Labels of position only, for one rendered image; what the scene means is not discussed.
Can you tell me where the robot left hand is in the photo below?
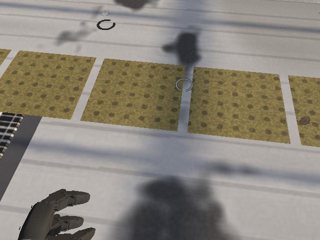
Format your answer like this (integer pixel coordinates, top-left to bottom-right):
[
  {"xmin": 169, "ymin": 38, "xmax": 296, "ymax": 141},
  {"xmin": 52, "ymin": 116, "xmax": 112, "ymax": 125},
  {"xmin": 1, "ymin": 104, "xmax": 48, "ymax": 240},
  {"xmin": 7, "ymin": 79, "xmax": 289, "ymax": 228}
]
[{"xmin": 18, "ymin": 189, "xmax": 96, "ymax": 240}]

